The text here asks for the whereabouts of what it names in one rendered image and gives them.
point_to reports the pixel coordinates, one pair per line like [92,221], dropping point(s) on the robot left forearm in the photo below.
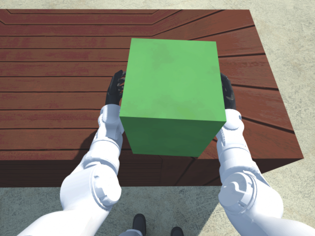
[107,143]

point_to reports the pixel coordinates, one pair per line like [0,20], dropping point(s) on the carton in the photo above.
[172,101]

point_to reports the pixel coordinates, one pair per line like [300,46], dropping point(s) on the left robot upper arm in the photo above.
[87,197]

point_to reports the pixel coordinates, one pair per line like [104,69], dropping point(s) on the robot right hand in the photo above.
[228,93]

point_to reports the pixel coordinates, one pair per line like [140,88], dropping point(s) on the right robot upper arm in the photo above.
[255,209]

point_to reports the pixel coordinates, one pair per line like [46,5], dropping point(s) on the robot left foot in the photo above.
[139,223]

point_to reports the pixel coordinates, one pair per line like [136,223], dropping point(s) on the pedestal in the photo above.
[56,66]

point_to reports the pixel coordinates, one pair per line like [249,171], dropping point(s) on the robot right forearm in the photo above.
[234,155]

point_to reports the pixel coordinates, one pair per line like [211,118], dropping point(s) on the robot left hand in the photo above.
[113,93]

